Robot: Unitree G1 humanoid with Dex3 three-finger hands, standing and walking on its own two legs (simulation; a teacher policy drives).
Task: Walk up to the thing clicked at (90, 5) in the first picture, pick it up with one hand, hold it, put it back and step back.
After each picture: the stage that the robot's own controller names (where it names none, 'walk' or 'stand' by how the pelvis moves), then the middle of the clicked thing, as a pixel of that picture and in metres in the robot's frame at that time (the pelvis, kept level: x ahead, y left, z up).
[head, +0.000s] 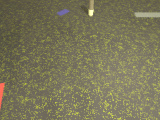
stand; (91, 7) +2.08 -0.17 -0.65
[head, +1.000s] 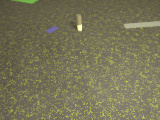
walk; (79, 23) +1.95 +0.16 -0.64
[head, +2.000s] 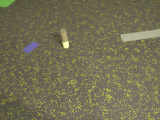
walk; (64, 39) +1.33 +0.29 -0.65
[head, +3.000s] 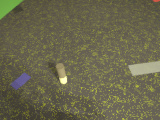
walk; (61, 74) +0.85 +0.24 -0.65
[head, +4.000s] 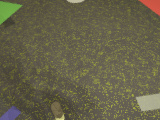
walk; (58, 113) +0.50 +0.23 -0.65
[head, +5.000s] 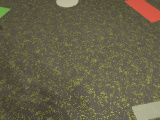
stand; out of the picture +0.40 +0.21 -0.66
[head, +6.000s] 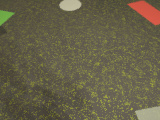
stand; out of the picture +0.38 +0.21 -0.66
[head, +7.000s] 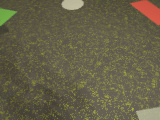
stand; out of the picture +0.39 +0.21 -0.66
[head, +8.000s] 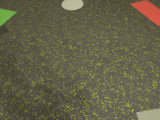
stand; out of the picture +0.37 +0.21 -0.66
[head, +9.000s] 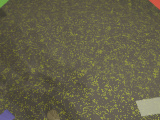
go down; out of the picture +0.39 +0.20 -0.65
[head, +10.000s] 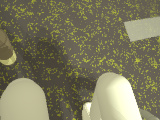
go down; (3, 50) +0.45 +0.27 -0.23
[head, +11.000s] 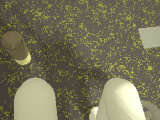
close in; (19, 51) +0.44 +0.26 -0.25
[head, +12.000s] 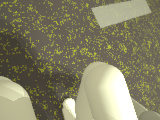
close in; out of the picture +0.42 +0.32 -0.15
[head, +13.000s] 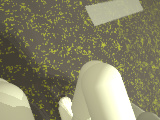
lift; out of the picture +0.41 +0.32 -0.15
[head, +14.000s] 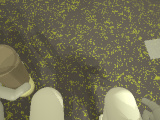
lift; (15, 77) +0.33 +0.23 -0.02
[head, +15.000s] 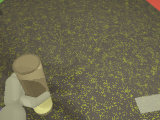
hold; (36, 89) +0.31 +0.16 +0.03
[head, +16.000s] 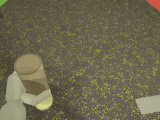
hold; (37, 86) +0.32 +0.16 +0.03
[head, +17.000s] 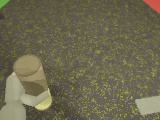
hold; (36, 87) +0.32 +0.16 +0.03
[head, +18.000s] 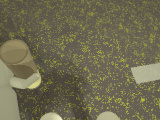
crouch; (25, 69) +0.38 +0.19 -0.02
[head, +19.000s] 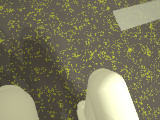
lower; out of the picture +0.47 +0.29 -0.09
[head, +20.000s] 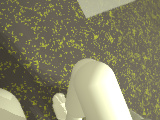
lower; out of the picture +0.43 +0.33 -0.16
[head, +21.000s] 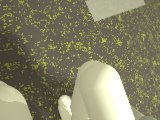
lower; out of the picture +0.41 +0.33 -0.16
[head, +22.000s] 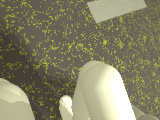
lower; out of the picture +0.40 +0.32 -0.16
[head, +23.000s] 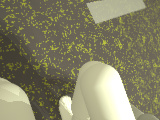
lower; out of the picture +0.40 +0.32 -0.16
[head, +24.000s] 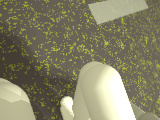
open; out of the picture +0.40 +0.32 -0.16
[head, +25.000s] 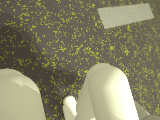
stand; out of the picture +0.39 +0.31 -0.17
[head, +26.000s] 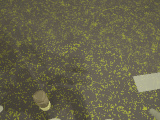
stand; (43, 101) +0.40 +0.22 -0.50
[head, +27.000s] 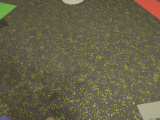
stand; out of the picture +0.39 +0.21 -0.60
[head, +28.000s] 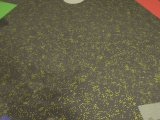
stand; out of the picture +0.38 +0.21 -0.60
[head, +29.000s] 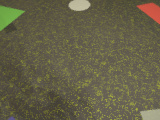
stand; out of the picture +0.39 +0.20 -0.64
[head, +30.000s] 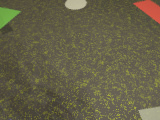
stand; out of the picture +0.38 +0.21 -0.66
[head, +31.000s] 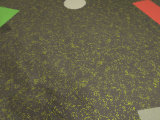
stand; out of the picture +0.37 +0.21 -0.66
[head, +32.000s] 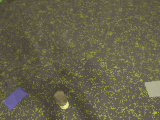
walk; (62, 100) +0.45 +0.21 -0.64
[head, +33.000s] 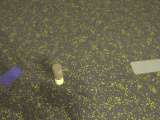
walk; (58, 75) +0.67 +0.17 -0.63
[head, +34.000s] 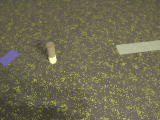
stand; (51, 53) +0.94 +0.26 -0.63
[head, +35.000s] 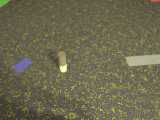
stand; (62, 62) +0.97 +0.19 -0.65
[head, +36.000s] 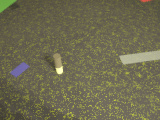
stand; (58, 64) +1.01 +0.23 -0.66
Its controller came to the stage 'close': yes
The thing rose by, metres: 0.68
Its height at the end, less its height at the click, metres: +0.00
